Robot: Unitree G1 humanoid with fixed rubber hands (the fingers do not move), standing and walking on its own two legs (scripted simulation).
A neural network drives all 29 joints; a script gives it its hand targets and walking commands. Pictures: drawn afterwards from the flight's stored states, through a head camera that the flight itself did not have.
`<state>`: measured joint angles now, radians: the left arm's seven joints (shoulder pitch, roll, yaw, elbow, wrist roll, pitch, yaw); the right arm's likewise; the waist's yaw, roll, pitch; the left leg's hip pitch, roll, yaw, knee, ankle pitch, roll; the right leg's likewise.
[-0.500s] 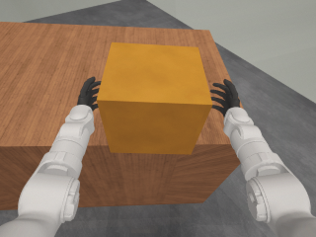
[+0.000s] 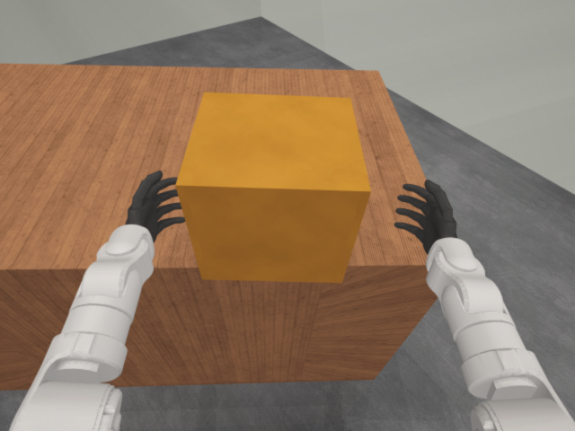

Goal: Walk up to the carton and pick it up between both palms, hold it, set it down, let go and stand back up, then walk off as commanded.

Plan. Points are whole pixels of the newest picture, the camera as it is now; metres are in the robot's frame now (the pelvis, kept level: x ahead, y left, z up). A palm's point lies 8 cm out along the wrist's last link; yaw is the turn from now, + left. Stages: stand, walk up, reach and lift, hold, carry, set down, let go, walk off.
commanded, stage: set down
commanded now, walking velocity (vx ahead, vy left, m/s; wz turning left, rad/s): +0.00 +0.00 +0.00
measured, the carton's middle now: (274, 190) +0.48 +0.02 +0.06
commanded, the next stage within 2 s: none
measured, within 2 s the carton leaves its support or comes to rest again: neither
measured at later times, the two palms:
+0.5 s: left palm (123, 271) +0.32 +0.22 +0.06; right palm (438, 270) +0.31 -0.21 +0.07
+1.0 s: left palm (112, 315) +0.27 +0.23 +0.05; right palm (455, 323) +0.24 -0.21 +0.06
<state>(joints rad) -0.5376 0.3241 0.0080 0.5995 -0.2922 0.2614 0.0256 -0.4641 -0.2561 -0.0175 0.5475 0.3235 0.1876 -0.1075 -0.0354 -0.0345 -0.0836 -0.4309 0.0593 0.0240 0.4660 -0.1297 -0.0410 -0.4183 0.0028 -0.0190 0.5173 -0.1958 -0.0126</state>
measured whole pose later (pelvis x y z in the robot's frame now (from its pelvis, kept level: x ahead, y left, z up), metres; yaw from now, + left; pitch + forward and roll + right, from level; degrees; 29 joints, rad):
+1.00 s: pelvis +0.02 +0.01 +0.01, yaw -2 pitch -2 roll +1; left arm 0.13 0.27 0.02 0.00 -0.26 0.31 0.05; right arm 0.22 -0.20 -0.05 -0.05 0.27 0.21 -0.07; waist 0.01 -0.02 0.01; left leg -0.18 0.05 0.07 0.37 -0.15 -0.03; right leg -0.18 -0.01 0.02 0.42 -0.20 0.00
